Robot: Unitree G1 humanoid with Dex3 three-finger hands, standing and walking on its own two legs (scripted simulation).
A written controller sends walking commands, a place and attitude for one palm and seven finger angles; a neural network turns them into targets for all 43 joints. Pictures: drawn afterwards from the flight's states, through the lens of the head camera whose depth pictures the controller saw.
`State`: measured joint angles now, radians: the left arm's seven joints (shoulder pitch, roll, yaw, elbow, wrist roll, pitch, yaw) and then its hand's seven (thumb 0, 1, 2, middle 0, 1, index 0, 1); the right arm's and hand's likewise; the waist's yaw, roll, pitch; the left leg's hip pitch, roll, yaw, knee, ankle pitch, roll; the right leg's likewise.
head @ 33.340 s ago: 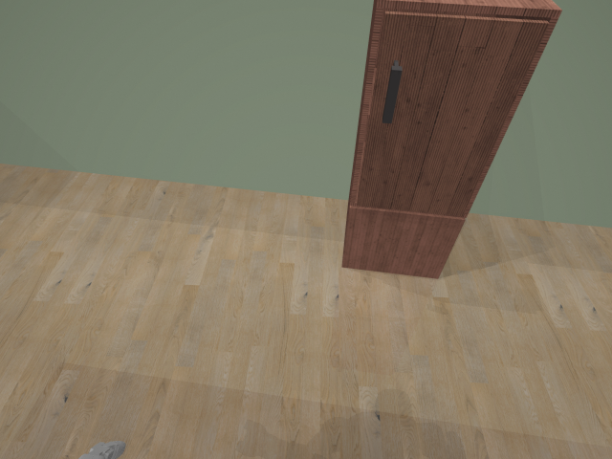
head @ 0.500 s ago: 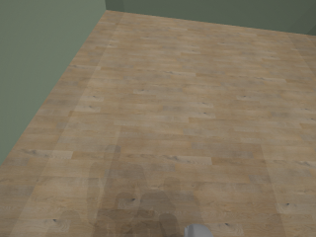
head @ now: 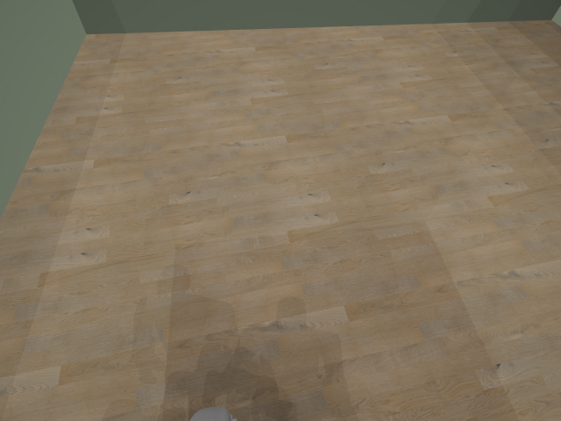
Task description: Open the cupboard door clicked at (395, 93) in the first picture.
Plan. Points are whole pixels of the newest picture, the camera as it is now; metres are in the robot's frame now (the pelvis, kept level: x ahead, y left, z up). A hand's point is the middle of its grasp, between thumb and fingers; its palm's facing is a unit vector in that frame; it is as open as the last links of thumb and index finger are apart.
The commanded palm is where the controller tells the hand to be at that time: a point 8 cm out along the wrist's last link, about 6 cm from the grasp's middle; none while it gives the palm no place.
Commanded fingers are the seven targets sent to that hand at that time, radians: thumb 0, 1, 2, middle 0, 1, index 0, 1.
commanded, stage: turn to face it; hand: left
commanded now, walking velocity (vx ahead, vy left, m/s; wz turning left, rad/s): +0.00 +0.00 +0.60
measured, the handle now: out of the picture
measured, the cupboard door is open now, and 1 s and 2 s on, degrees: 50 50 50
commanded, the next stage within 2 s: none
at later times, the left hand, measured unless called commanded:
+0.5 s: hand (146, 369) +0.22 +0.25 -0.18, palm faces +0.21 -0.96 -0.18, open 7.3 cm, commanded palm none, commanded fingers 0.00 0.90 0.90 -0.20 -0.30 -0.20 -0.30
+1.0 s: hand (180, 355) +0.23 +0.18 -0.13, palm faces +0.43 -0.85 -0.31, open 7.3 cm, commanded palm none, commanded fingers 0.00 0.90 0.90 -0.20 -0.30 -0.20 -0.30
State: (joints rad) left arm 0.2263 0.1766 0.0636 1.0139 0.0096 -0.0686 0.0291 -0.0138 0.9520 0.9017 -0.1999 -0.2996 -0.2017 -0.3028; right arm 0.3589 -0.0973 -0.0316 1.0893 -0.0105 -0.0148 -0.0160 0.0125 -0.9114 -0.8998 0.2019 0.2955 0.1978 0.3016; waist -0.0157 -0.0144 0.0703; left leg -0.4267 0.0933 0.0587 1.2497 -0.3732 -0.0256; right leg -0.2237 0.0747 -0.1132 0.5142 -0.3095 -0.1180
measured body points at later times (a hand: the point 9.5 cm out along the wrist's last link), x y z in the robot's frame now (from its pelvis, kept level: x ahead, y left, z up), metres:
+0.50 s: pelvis +0.17 +0.05 +0.00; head +0.23 +0.08 +0.44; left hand +0.21 +0.30 -0.16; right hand +0.27 -0.17 -0.15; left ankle +0.23 +0.12 -0.73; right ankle +0.16 -0.12 -0.64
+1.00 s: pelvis +0.24 -0.04 +0.01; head +0.29 -0.06 +0.45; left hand +0.21 +0.22 -0.11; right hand +0.40 -0.26 -0.16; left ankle +0.16 +0.09 -0.64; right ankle +0.24 -0.13 -0.73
